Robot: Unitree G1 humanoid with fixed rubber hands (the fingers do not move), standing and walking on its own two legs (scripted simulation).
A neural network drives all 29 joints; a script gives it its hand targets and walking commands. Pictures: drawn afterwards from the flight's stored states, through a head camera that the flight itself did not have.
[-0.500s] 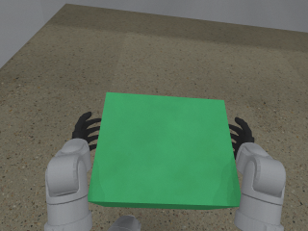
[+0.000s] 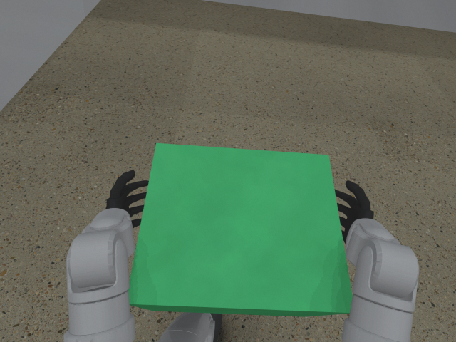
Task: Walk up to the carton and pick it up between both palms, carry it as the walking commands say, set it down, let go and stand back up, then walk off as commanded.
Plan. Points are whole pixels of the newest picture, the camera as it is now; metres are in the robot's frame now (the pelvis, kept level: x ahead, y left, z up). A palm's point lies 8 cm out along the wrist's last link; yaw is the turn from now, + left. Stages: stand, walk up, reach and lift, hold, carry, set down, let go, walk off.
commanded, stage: carry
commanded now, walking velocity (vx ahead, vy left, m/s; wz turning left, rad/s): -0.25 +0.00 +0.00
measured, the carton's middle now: (236, 237) +0.29 +0.02 +0.01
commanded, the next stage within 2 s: none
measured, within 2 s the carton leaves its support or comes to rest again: neither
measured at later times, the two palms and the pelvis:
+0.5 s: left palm out of the picture +0.04 +0.28 +0.07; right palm out of the picture +0.06 -0.08 +0.08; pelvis -0.24 +0.09 -0.02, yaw -1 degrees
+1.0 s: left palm out of the picture -0.16 +0.27 +0.07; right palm out of the picture -0.14 -0.09 +0.07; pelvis -0.43 +0.08 +0.00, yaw +1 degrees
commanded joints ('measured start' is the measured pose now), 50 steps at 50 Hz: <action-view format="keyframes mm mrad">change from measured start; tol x64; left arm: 1 -596 -802 -776 -23 -495 1 -308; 50 -671 -839 -722 -91 -527 -87 -331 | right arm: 1 -591 796 815 -137 419 29 281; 50 -665 850 848 -218 404 -27 253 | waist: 1 -92 -186 -342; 14 21 496 -429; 17 4 -437 -578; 27 -57 370 -514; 50 -54 -219 -411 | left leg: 1 347 137 -213 817 -325 141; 14 -100 94 121 -605 -345 -510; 18 349 114 -230 996 -525 57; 27 531 469 -493 -12 770 260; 33 197 333 -352 -252 -575 220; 50 110 53 -11 442 -230 158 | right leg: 1 -514 -372 203 -277 -80 -147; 9 -424 44 183 736 -145 13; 24 159 -217 127 177 851 -95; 27 -428 3 102 470 -247 5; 50 -169 -318 296 -363 -162 -205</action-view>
